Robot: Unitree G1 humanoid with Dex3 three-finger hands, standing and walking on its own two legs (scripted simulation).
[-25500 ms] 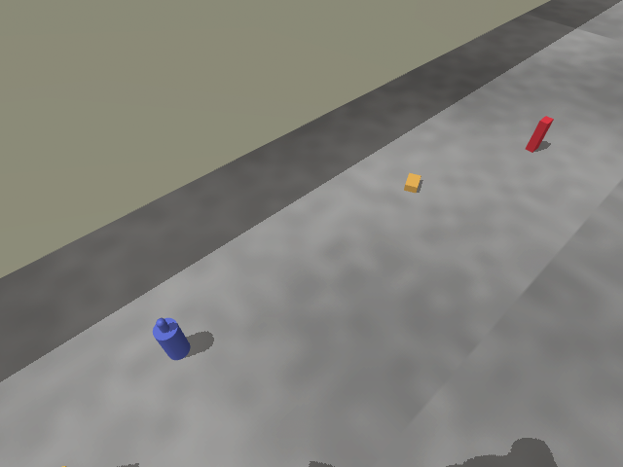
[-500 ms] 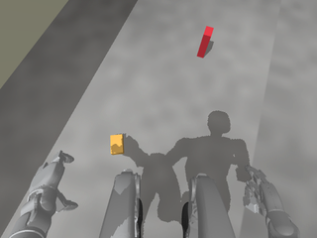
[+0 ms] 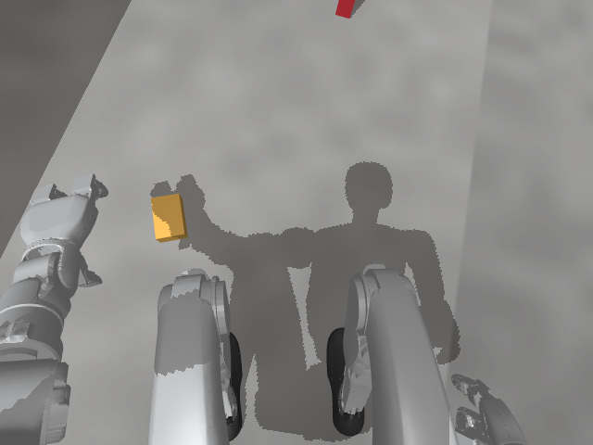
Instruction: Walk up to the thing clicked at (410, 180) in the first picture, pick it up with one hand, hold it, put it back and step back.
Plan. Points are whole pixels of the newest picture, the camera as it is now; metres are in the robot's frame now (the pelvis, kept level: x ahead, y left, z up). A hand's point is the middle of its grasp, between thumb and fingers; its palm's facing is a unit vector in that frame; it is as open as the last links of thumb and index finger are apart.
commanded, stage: rise first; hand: left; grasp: from above
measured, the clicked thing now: (169, 218) +0.48 +0.26 -0.38
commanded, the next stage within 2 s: none
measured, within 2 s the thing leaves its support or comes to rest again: neither
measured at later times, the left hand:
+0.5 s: hand (111, 230) +0.41 +0.31 -0.22, palm faces -0.42 -0.08 -0.91, open 14.0 cm
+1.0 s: hand (122, 226) +0.42 +0.31 -0.25, palm faces -0.43 -0.10 -0.90, open 14.1 cm
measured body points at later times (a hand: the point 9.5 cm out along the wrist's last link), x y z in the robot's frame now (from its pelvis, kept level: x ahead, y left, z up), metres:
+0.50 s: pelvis +0.01 +0.00 -0.05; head +0.23 +0.05 +0.33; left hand +0.42 +0.32 -0.17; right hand +0.11 -0.27 -0.18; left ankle +0.10 +0.12 -0.37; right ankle +0.10 -0.12 -0.37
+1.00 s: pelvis +0.01 +0.00 -0.07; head +0.25 +0.05 +0.31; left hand +0.44 +0.31 -0.20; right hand +0.09 -0.28 -0.19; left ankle +0.10 +0.12 -0.37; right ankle +0.10 -0.12 -0.37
